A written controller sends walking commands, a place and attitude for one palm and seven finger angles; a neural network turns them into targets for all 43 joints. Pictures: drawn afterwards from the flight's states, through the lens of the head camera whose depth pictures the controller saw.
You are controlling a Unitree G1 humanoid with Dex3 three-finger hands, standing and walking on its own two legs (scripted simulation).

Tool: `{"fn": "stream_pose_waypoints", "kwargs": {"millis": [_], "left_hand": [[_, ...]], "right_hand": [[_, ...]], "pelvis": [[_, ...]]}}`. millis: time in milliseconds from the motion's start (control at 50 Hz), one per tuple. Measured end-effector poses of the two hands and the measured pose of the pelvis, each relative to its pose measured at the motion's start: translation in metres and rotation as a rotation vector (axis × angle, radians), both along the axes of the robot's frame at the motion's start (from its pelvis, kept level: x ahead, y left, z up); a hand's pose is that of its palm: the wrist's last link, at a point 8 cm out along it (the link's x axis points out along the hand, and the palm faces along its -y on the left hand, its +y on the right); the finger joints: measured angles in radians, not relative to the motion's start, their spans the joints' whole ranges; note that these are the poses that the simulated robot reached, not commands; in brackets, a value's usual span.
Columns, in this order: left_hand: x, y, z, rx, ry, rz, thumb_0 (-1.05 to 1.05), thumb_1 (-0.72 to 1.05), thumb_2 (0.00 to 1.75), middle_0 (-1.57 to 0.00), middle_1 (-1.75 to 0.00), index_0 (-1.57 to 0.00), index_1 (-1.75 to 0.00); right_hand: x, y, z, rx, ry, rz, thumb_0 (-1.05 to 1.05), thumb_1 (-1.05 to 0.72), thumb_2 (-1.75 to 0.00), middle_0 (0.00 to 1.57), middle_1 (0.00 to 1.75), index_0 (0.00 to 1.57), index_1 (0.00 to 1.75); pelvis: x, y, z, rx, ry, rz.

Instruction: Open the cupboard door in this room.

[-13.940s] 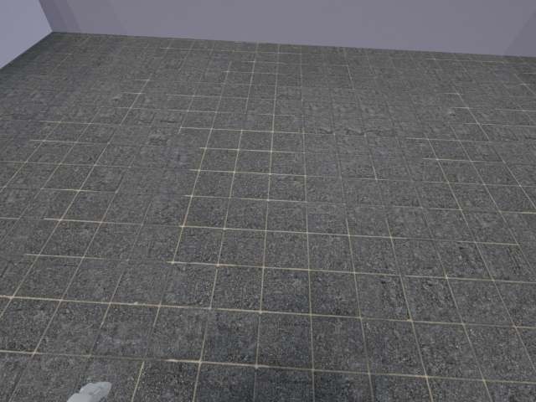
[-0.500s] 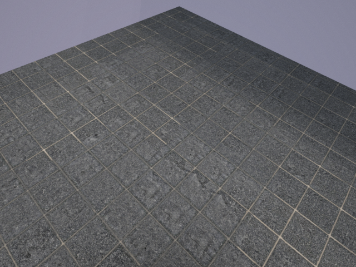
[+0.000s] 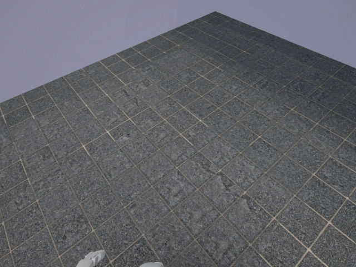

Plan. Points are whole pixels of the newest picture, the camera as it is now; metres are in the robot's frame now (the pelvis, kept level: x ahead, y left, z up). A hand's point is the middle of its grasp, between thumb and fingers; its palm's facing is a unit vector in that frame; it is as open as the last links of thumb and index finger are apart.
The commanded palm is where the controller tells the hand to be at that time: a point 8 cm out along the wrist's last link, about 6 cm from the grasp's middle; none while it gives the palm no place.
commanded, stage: turn or walk to find it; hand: left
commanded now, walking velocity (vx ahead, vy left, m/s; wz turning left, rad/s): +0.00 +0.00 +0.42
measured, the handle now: out of the picture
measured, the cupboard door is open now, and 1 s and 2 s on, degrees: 0 0 0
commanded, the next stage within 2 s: none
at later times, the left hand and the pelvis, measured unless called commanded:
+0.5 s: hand out of the picture -0.07 +0.24 -0.19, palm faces +0.30 -0.93 -0.23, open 7.4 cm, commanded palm none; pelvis -0.03 +0.03 +0.00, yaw +14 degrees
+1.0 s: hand out of the picture -0.03 +0.21 -0.14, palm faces +0.41 -0.87 -0.28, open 7.4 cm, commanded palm none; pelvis -0.05 -0.01 +0.00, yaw +25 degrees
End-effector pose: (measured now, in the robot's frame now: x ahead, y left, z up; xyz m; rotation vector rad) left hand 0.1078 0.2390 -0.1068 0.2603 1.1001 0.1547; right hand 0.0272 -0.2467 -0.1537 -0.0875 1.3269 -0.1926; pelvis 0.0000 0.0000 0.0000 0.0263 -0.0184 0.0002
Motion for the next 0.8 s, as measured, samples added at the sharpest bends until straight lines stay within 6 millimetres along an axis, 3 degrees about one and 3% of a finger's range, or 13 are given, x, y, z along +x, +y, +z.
{"fn": "stream_pose_waypoints", "kwargs": {"millis": [140, 260, 360, 500, 560, 660, 800], "left_hand": [[-0.049, -0.013, 0.007, -0.006, 0.054, 0.1, 0.0, 0.9, 0.89, -0.21, -0.29, -0.2, -0.3], [-0.092, -0.009, -0.002, -0.026, 0.099, 0.194, 0.0, 0.91, 0.89, -0.21, -0.3, -0.2, -0.3], [-0.137, 0.006, -0.016, -0.052, 0.155, 0.275, 0.0, 0.9, 0.89, -0.21, -0.3, -0.2, -0.3], [-0.196, 0.04, -0.046, -0.091, 0.248, 0.384, 0.0, 0.9, 0.89, -0.21, -0.29, -0.2, -0.3], [-0.203, 0.048, -0.041, -0.098, 0.258, 0.407, 0.01, 0.9, 0.89, -0.2, -0.29, -0.2, -0.3], [-0.198, 0.057, -0.028, -0.093, 0.197, 0.422, 0.01, 0.91, 0.9, -0.2, -0.29, -0.2, -0.3], [-0.174, 0.054, -0.017, -0.062, 0.111, 0.424, 0.0, 0.9, 0.9, -0.2, -0.29, -0.2, -0.3]], "right_hand": [[-0.005, -0.021, 0.007, -0.001, 0.046, 0.058, 0.01, -0.91, -0.9, 0.2, 0.29, 0.2, 0.3], [0.008, -0.019, 0.014, -0.025, 0.069, 0.14, 0.01, -0.91, -0.9, 0.2, 0.29, 0.2, 0.3], [0.041, 0.001, 0.02, -0.053, 0.02, 0.235, 0.01, -0.91, -0.9, 0.19, 0.29, 0.2, 0.3], [0.088, 0.052, 0.033, -0.088, -0.141, 0.359, 0.01, -0.91, -0.9, 0.2, 0.29, 0.2, 0.3], [0.092, 0.067, 0.043, -0.091, -0.168, 0.388, 0.01, -0.91, -0.9, 0.2, 0.29, 0.2, 0.3], [0.091, 0.082, 0.046, -0.071, -0.168, 0.419, 0.01, -0.91, -0.9, 0.2, 0.3, 0.2, 0.3], [0.072, 0.074, 0.035, -0.037, -0.116, 0.425, 0.01, -0.9, -0.89, 0.2, 0.3, 0.2, 0.3]], "pelvis": [[-0.006, -0.012, 0.01, 0.019, -0.005, 0.074], [-0.011, -0.012, 0.011, 0.014, 0.001, 0.137], [-0.02, 0.0, 0.007, 0.001, 0.006, 0.184], [-0.034, 0.027, -0.005, -0.02, -0.002, 0.24], [-0.037, 0.034, 0.002, -0.036, -0.006, 0.258], [-0.042, 0.039, 0.01, -0.046, -0.004, 0.292], [-0.046, 0.028, 0.01, -0.038, 0.002, 0.343]]}}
